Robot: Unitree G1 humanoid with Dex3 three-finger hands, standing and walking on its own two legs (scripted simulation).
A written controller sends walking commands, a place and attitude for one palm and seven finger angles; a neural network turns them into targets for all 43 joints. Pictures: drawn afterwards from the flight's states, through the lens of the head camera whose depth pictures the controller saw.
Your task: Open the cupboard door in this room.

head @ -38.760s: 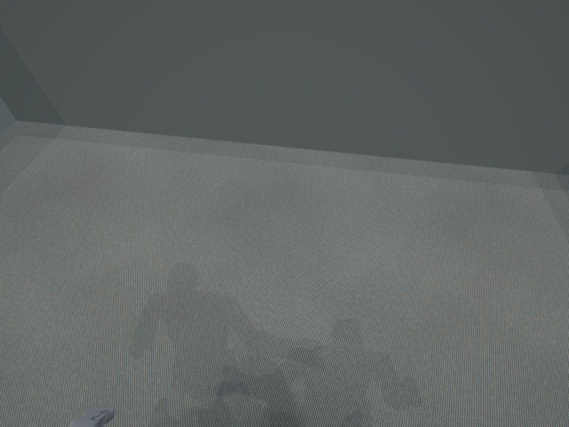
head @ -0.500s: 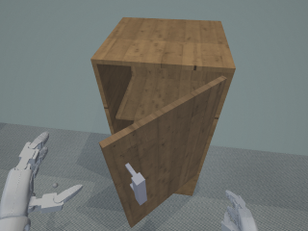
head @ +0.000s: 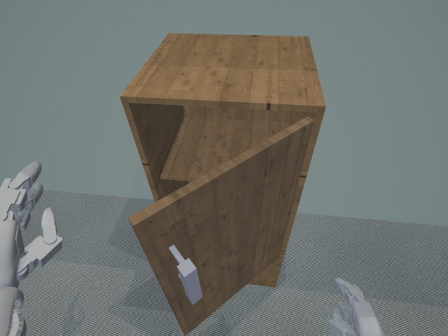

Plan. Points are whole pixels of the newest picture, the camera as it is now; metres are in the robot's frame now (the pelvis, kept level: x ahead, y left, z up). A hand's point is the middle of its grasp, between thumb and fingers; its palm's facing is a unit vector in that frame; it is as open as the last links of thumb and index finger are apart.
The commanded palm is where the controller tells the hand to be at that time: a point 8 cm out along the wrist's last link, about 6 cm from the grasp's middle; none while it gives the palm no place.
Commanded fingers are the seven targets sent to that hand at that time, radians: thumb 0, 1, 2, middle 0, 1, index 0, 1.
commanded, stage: draw the hand back to the body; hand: left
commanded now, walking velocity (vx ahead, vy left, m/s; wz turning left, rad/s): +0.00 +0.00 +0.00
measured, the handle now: (184, 274) +0.23 +0.11 -0.02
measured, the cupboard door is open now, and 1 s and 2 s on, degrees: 46 46 46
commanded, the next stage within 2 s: step back with the hand held close in 0.18 s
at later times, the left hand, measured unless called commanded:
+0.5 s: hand (51, 242) +0.18 +0.26 +0.16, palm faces +0.39 -0.79 -0.47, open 7.4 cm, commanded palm +0.12 +0.30 +0.17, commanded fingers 0.00 0.90 0.90 -0.20 -0.30 -0.20 -0.30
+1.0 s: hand out of the picture +0.10 +0.28 +0.16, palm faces +0.43 -0.76 -0.49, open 7.4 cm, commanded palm +0.04 +0.32 +0.17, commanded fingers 0.00 0.90 0.90 -0.20 -0.30 -0.20 -0.30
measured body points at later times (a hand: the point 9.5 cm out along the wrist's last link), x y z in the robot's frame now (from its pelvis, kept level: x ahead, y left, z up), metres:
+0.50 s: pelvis -0.02 +0.00 +0.00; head -0.02 -0.01 +0.45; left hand +0.16 +0.30 +0.18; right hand +0.17 -0.23 -0.08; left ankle -0.01 +0.12 -0.74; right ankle -0.03 -0.12 -0.74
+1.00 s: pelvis -0.10 +0.02 -0.02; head -0.08 +0.02 +0.43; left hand +0.07 +0.32 +0.18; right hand +0.07 -0.21 -0.09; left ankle -0.01 +0.12 -0.74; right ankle -0.03 -0.12 -0.74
